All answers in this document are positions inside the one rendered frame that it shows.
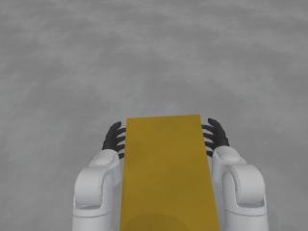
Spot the left robot forearm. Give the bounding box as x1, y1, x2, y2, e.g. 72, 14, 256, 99
71, 149, 121, 231

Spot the carton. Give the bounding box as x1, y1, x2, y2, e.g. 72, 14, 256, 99
119, 115, 220, 231

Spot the right robot forearm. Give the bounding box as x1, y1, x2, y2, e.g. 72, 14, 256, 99
211, 145, 269, 231

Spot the left robot hand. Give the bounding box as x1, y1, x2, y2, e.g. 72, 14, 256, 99
102, 121, 126, 159

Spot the right robot hand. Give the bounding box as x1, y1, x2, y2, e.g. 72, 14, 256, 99
201, 118, 230, 158

